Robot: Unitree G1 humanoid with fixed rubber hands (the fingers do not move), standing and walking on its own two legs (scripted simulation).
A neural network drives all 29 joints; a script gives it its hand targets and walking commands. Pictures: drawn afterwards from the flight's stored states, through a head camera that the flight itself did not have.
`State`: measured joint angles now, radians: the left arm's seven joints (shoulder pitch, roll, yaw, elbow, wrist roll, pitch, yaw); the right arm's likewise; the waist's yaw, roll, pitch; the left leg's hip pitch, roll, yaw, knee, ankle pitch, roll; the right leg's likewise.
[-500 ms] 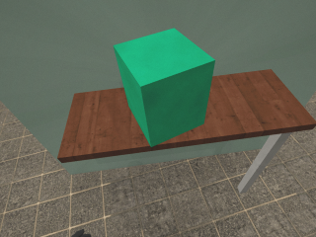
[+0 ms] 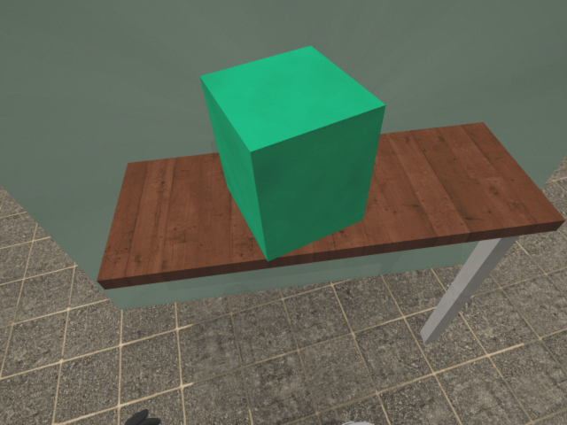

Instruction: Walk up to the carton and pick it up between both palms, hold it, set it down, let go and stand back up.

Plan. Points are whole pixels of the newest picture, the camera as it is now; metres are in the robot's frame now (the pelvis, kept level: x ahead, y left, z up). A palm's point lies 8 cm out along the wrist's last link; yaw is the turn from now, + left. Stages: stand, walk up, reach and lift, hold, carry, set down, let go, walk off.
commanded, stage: walk up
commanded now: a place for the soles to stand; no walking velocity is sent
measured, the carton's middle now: (289, 154) +0.53 +0.01 +0.07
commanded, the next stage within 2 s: none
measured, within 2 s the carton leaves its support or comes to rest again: neither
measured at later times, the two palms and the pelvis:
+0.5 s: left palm out of the picture +0.11 +0.25 -0.09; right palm out of the picture +0.07 -0.28 -0.11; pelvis +0.00 +0.00 +0.00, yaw +0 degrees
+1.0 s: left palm (169, 397) +0.19 +0.20 -0.09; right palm out of the picture -0.02 -0.29 -0.10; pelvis +0.05 -0.02 +0.01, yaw -6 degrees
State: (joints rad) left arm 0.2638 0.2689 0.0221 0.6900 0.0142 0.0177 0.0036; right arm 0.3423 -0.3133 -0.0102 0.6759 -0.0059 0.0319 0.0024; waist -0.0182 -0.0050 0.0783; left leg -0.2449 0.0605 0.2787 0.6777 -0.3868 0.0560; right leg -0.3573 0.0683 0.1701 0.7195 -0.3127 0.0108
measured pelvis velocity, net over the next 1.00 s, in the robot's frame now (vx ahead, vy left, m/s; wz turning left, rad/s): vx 0.05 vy -0.02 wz -0.10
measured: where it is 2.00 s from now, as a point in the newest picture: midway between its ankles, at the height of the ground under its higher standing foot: outside the picture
